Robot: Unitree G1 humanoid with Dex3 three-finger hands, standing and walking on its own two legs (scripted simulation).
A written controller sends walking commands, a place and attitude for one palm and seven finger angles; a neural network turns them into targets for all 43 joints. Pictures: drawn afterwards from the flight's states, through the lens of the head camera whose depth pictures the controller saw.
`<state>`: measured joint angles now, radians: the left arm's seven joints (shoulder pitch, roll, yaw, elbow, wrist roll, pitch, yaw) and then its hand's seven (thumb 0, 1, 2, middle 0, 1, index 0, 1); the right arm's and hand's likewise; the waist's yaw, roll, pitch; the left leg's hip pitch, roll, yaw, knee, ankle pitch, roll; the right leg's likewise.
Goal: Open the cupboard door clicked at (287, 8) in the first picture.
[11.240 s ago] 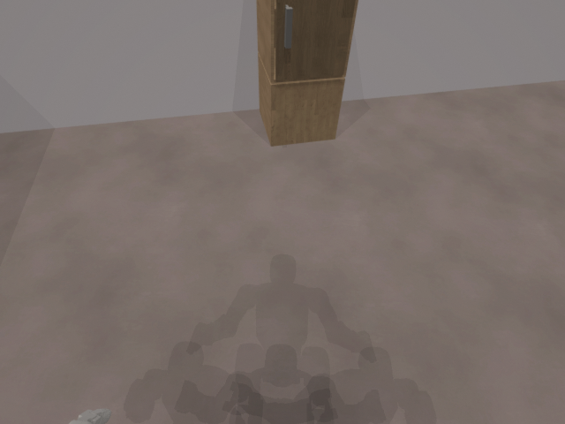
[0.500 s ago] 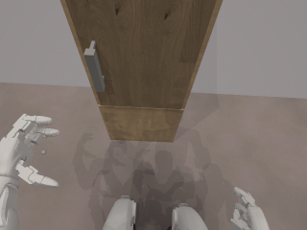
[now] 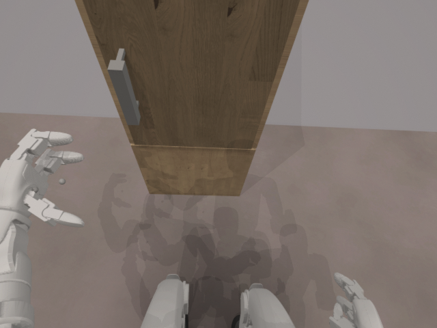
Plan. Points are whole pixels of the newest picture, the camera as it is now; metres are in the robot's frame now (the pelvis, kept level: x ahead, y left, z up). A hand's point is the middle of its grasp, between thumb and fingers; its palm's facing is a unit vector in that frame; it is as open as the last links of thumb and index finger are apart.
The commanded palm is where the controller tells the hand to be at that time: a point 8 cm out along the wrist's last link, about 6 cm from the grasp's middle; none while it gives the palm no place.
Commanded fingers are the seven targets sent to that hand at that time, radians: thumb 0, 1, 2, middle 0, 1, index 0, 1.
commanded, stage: move the hooked fingers beside the handle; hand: left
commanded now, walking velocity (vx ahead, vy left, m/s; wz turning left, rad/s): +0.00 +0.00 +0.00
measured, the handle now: (128, 88) +0.58 +0.22 +0.03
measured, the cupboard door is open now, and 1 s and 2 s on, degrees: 0 0 0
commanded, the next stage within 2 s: slide the fingers in behind the handle in 2.00 s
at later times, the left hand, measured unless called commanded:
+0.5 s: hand (70, 147) +0.42 +0.29 +0.03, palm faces +0.03 -1.00 -0.01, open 14.0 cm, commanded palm +0.41 +0.33 +0.04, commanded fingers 0.00 -0.50 0.30 -0.30 -1.20 -0.30 -1.20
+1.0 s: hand (85, 114) +0.49 +0.29 +0.03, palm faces +0.04 -1.00 -0.03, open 14.0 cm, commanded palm +0.49 +0.32 +0.03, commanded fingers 0.00 -0.50 0.30 -0.30 -1.20 -0.30 -1.20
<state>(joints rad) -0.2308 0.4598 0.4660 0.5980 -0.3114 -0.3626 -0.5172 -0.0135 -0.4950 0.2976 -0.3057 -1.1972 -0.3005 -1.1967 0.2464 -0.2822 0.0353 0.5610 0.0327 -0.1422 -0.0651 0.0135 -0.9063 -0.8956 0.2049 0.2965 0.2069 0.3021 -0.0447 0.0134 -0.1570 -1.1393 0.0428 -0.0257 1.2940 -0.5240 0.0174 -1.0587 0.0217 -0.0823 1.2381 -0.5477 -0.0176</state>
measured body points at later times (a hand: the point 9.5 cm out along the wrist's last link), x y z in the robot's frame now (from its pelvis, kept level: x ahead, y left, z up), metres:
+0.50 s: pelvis +0.00 +0.02 -0.01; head +0.13 +0.05 +0.42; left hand +0.41 +0.35 +0.04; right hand +0.09 -0.26 -0.10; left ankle +0.05 +0.11 -0.62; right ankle +0.02 -0.12 -0.62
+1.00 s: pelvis +0.00 +0.01 -0.02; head +0.16 +0.05 +0.39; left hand +0.48 +0.34 +0.04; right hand +0.03 -0.27 -0.12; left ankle +0.05 +0.11 -0.62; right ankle +0.02 -0.12 -0.62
